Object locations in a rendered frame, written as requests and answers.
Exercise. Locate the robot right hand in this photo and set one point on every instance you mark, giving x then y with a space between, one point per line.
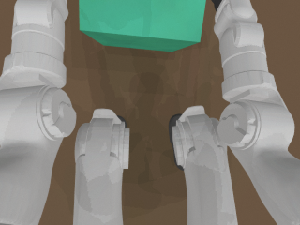
216 3

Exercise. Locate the robot left thigh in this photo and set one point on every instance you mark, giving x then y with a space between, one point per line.
99 174

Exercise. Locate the left robot shin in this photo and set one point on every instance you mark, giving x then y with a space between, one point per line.
81 138

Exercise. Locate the right robot forearm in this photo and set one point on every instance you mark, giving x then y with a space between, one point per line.
243 54

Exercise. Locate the carton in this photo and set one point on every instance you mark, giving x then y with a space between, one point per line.
156 25

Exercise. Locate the left robot forearm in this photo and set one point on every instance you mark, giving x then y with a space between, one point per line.
37 47

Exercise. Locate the left robot upper arm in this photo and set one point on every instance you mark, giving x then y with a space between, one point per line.
33 122

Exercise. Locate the right robot upper arm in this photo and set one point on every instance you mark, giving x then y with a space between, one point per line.
259 134

